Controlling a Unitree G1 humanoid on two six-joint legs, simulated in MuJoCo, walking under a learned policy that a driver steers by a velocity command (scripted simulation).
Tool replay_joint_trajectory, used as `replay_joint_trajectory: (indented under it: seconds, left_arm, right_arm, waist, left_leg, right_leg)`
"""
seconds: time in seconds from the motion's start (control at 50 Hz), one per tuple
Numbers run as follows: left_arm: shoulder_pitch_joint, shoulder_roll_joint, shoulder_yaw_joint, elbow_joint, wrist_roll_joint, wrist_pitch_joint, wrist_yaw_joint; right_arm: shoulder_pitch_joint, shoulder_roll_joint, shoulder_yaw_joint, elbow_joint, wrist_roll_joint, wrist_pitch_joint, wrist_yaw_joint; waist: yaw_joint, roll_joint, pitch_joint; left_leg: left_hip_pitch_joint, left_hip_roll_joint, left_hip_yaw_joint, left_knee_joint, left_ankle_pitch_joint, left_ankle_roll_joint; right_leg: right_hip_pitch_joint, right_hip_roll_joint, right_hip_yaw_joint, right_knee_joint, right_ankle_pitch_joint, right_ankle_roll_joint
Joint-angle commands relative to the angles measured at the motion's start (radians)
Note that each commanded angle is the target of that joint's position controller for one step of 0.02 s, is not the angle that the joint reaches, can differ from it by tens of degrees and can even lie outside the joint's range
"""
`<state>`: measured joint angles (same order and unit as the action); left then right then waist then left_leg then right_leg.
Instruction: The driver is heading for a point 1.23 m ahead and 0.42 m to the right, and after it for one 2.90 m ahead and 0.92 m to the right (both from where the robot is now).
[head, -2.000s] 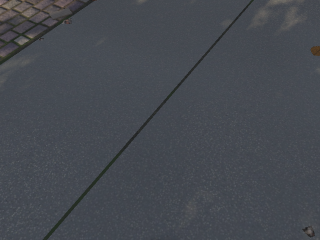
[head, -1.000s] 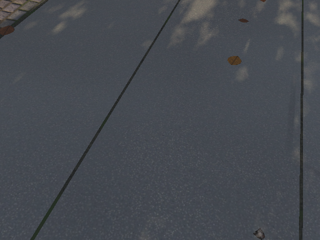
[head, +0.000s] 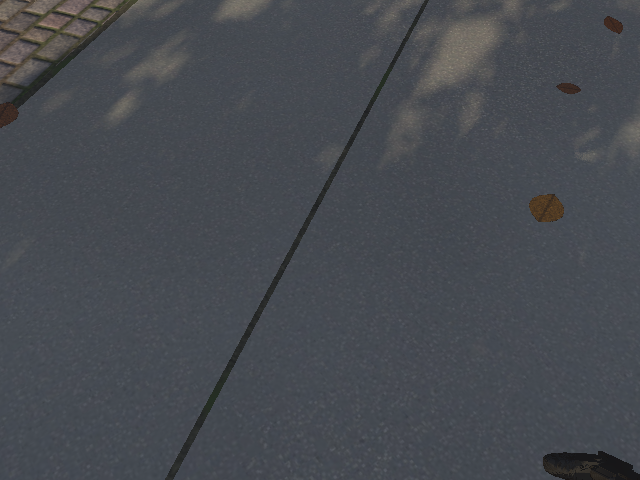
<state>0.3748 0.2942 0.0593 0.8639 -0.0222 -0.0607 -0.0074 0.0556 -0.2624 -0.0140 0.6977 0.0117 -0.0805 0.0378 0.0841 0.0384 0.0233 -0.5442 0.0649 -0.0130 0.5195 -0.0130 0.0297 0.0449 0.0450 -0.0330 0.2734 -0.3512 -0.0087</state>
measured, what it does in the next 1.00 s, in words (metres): walks ahead, turning right: left foot, then right foot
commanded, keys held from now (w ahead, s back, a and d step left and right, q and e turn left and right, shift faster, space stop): w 0.04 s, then w+e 0.96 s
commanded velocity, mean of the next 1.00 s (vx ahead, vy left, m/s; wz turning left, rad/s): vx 0.50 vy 0.00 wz -0.44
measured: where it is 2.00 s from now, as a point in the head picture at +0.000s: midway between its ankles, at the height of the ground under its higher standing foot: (516, 276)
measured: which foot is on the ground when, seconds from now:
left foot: up 0.00-0.00, down 0.02-0.58, up 0.60-1.00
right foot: down 0.00-0.04, up 0.06-0.58, down 0.60-1.00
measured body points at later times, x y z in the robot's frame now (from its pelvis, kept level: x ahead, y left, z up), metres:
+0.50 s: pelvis +0.26 +0.02 +0.00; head +0.29 +0.00 +0.45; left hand +0.49 +0.21 -0.10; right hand +0.24 -0.27 -0.12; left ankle +0.15 +0.12 -0.73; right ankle +0.41 -0.15 -0.70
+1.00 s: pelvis +0.54 -0.08 +0.01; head +0.56 -0.11 +0.46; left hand +0.71 +0.16 -0.10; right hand +0.64 -0.40 -0.07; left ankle +0.77 -0.03 -0.70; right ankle +0.42 -0.13 -0.73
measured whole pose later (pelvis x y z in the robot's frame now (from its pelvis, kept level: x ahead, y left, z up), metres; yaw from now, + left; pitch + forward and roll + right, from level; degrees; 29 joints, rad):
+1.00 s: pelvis +0.54 -0.08 +0.01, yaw -29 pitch +2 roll +0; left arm 0.35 0.29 0.08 0.74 -0.03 -0.04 0.01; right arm 0.01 -0.28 -0.04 0.69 0.00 -0.10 0.02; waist 0.09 0.04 0.03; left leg -0.58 0.03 -0.10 0.52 0.03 -0.05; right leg -0.09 0.12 0.18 0.40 -0.33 -0.08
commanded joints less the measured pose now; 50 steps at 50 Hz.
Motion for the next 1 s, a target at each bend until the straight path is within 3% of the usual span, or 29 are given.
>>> replay_joint_trajectory:
  seconds: [0.02,0.04,0.06,0.08,0.1,0.12,0.14,0.18,0.24,0.28,0.38,0.48,0.54,0.56,0.58,0.6,0.62,0.64,0.66,0.68,0.7,0.72,0.78,0.82,0.86,0.92,1.0]
  left_arm:
    - [-0.029,0.157,0.033,-0.043,0.005,0.01,0.011]
    - [-0.014,0.101,0.007,-0.069,0.031,0.009,0.015]
    - [0.122,-0.013,-0.024,-0.076,0.018,-0.011,0.005]
    - [0.059,0.098,-0.001,-0.057,-0.006,-0.026,0.002]
    - [-0.034,0.144,0.015,-0.087,-0.03,-0.034,-0.001]
    - [-0.083,0.133,0.013,-0.098,-0.024,-0.034,0.005]
    - [-0.102,0.122,0.017,-0.1,-0.009,-0.029,0.007]
    - [-0.056,0.094,0.02,-0.083,-0.01,-0.004,0.008]
    - [-0.075,0.058,0.017,-0.09,-0.008,0.023,0.011]
    - [-0.118,0.052,0.018,-0.107,-0.002,0.026,0.011]
    - [-0.256,0.021,0.005,-0.154,0.004,0.014,-0.016]
    - [-0.378,0.014,-0.001,-0.231,0.001,0.014,-0.046]
    - [-0.322,0.054,0.021,-0.248,0.0,0.021,-0.056]
    - [-0.235,0.084,0.039,-0.232,-0.002,0.024,-0.055]
    - [-0.085,0.132,0.068,-0.197,-0.004,0.025,-0.046]
    - [0.073,0.213,0.102,-0.159,-0.004,0.036,-0.024]
    - [0.035,0.305,0.11,-0.17,-0.01,0.029,-0.016]
    - [0.063,0.233,0.088,-0.194,0.0,0.013,-0.02]
    - [0.024,0.178,0.073,-0.188,0.006,0.0,-0.022]
    - [-0.04,0.147,0.063,-0.194,0.0,-0.006,-0.022]
    - [-0.108,0.117,0.053,-0.207,0.001,-0.006,-0.021]
    - [-0.144,0.094,0.043,-0.224,0.012,-0.007,-0.017]
    - [-0.144,0.121,0.049,-0.226,0.009,-0.011,-0.002]
    - [-0.115,0.149,0.057,-0.215,0.007,-0.008,0.012]
    - [-0.088,0.154,0.058,-0.204,0.003,0.0,0.021]
    - [-0.033,0.159,0.06,-0.183,-0.002,0.009,0.024]
    - [-0.011,0.146,0.058,-0.17,-0.006,0.019,0.031]
  right_arm:
    - [0.184,-0.18,-0.073,-0.009,-0.003,-0.016,-0.006]
    - [0.362,-0.256,-0.095,0.02,-0.012,-0.011,-0.016]
    - [0.389,-0.314,-0.106,0.035,-0.016,-0.006,-0.011]
    - [0.389,-0.204,-0.08,0.02,-0.01,-0.007,-0.01]
    - [0.327,-0.172,-0.069,0.015,-0.013,-0.01,-0.014]
    - [0.258,-0.156,-0.063,0.008,-0.017,-0.012,-0.015]
    - [0.213,-0.13,-0.058,0.008,-0.021,-0.016,-0.015]
    - [0.178,-0.101,-0.054,0.015,-0.03,-0.032,-0.015]
    - [0.18,-0.119,-0.064,0.044,-0.029,-0.047,-0.02]
    - [0.193,-0.129,-0.07,0.062,-0.031,-0.044,-0.029]
    - [0.215,-0.158,-0.077,0.09,-0.023,-0.028,-0.046]
    - [0.28,-0.186,-0.091,0.13,-0.003,0.009,-0.052]
    - [0.247,-0.223,-0.102,0.121,0.007,0.031,-0.063]
    - [0.234,-0.233,-0.105,0.116,0.008,0.04,-0.068]
    - [0.211,-0.234,-0.103,0.109,0.013,0.045,-0.072]
    - [0.219,-0.199,-0.088,0.093,-0.004,0.036,-0.074]
    - [0.306,-0.046,-0.043,0.04,-0.036,0.006,-0.056]
    - [0.214,-0.117,-0.049,0.024,0.001,-0.038,-0.039]
    - [0.122,-0.162,-0.06,-0.008,0.035,-0.061,-0.029]
    - [0.114,-0.157,-0.057,-0.007,0.024,-0.072,-0.033]
    - [0.113,-0.162,-0.064,0.004,-0.004,-0.072,-0.039]
    - [0.132,-0.17,-0.071,0.008,-0.015,-0.061,-0.039]
    - [0.142,-0.134,-0.067,-0.003,-0.028,-0.028,-0.039]
    - [0.068,-0.109,-0.057,-0.031,-0.03,-0.02,-0.042]
    - [-0.01,-0.085,-0.047,-0.051,-0.028,-0.022,-0.038]
    - [-0.1,-0.086,-0.045,-0.079,-0.011,-0.03,-0.026]
    - [-0.106,-0.135,-0.063,-0.093,-0.003,-0.046,-0.012]
  waist:
    - [-0.159,-0.089,-0.12]
    - [-0.216,0.027,-0.281]
    - [-0.145,0.3,-0.383]
    - [-0.198,0.17,-0.35]
    - [-0.194,0.107,-0.211]
    - [-0.161,0.035,-0.138]
    - [-0.136,0.027,-0.082]
    - [-0.094,0.063,-0.066]
    - [-0.081,0.036,-0.019]
    - [-0.09,0.019,0.001]
    - [-0.139,0.005,0.043]
    - [-0.172,-0.002,0.081]
    - [-0.107,0.049,0.009]
    - [-0.055,0.061,-0.043]
    - [0.032,0.043,-0.12]
    - [0.097,-0.054,-0.207]
    - [-0.037,-0.292,-0.269]
    - [0.034,-0.187,-0.377]
    - [0.042,-0.141,-0.236]
    - [-0.007,-0.064,-0.15]
    - [-0.047,-0.036,-0.097]
    - [-0.079,-0.051,-0.081]
    - [-0.107,-0.059,-0.054]
    - [-0.086,-0.069,-0.025]
    - [-0.053,-0.093,-0.015]
    - [-0.01,-0.115,-0.015]
    - [-0.025,-0.143,-0.021]
  left_leg:
    - [0.309,-0.045,0.043,-0.038,-0.052,0.067]
    - [0.607,0.128,-0.146,0.0,-0.004,0.13]
    - [0.911,0.328,-0.617,-0.125,-0.261,0.279]
    - [0.885,0.32,-0.674,-0.202,-0.394,0.246]
    - [0.768,0.298,-0.521,-0.217,-0.363,0.204]
    - [0.639,0.264,-0.407,-0.238,-0.257,0.184]
    - [0.54,0.231,-0.323,-0.269,-0.173,0.176]
    - [0.442,0.191,-0.207,-0.329,-0.09,0.163]
    - [0.405,0.191,-0.089,-0.378,0.026,0.17]
    - [0.431,0.186,-0.025,-0.392,0.071,0.166]
    - [0.48,0.167,0.119,-0.411,0.1,0.133]
    - [0.647,0.22,0.176,-0.34,0.23,0.123]
    - [0.69,0.223,0.218,-0.168,0.667,0.092]
    - [0.677,0.214,0.229,-0.037,0.784,0.08]
    - [0.594,0.18,0.251,0.163,0.756,0.051]
    - [0.349,0.133,0.247,0.461,0.437,0.006]
    - [-0.105,-0.085,0.149,0.795,-0.539,-0.054]
    - [-0.227,-0.098,-0.076,0.905,-0.589,-0.04]
    - [-0.299,-0.043,-0.087,0.87,-0.485,-0.016]
    - [-0.258,0.003,-0.081,0.773,-0.395,-0.005]
    - [-0.192,0.03,-0.076,0.686,-0.349,-0.015]
    - [-0.125,0.049,-0.082,0.643,-0.314,-0.026]
    - [-0.068,0.045,-0.051,0.52,-0.261,-0.077]
    - [-0.068,0.025,-0.033,0.376,-0.147,-0.102]
    - [-0.019,-0.008,-0.027,0.207,-0.002,-0.107]
    - [0.05,-0.053,-0.028,0.059,0.111,-0.103]
    - [0.068,-0.059,-0.076,-0.028,0.014,-0.062]
  right_leg:
    - [-0.051,-0.223,0.08,0.261,0.698,-0.118]
    - [-0.237,-0.159,0.029,0.576,0.462,-0.078]
    - [-0.641,0.024,0.045,0.899,-0.178,-0.016]
    - [-0.748,-0.014,0.186,1.01,-0.23,-0.027]
    - [-0.802,-0.056,0.178,1.024,-0.142,-0.039]
    - [-0.773,-0.106,0.149,0.985,-0.051,-0.035]
    - [-0.744,-0.135,0.148,0.93,0.011,-0.028]
    - [-0.646,-0.164,0.153,0.889,0.081,-0.015]
    - [-0.685,-0.167,0.163,0.833,0.153,0.004]
    - [-0.738,-0.164,0.173,0.748,0.239,0.014]
    - [-0.721,-0.154,0.084,0.483,0.426,0.007]
    - [-0.771,-0.132,0.012,0.364,0.336,-0.034]
    - [-0.621,-0.052,-0.068,0.356,0.195,-0.089]
    - [-0.508,-0.013,-0.088,0.354,0.157,-0.114]
    - [-0.289,0.024,-0.085,0.282,0.209,-0.152]
    - [0.018,-0.07,0.099,0.245,0.211,-0.209]
    - [0.319,-0.32,0.662,0.169,0.084,-0.391]
    - [0.375,-0.381,0.869,0.036,-0.009,-0.434]
    - [0.283,-0.351,0.713,0.014,0.065,-0.379]
    - [0.134,-0.302,0.581,0.016,0.163,-0.336]
    - [0.001,-0.261,0.494,0.004,0.267,-0.309]
    - [-0.083,-0.233,0.442,-0.018,0.347,-0.301]
    - [-0.218,-0.201,0.362,-0.053,0.481,-0.306]
    - [-0.274,-0.163,0.309,-0.059,0.484,-0.283]
    - [-0.307,-0.117,0.269,-0.043,0.42,-0.241]
    - [-0.307,-0.122,0.305,-0.02,0.316,-0.211]
    - [-0.181,-0.174,0.429,0.095,0.267,-0.189]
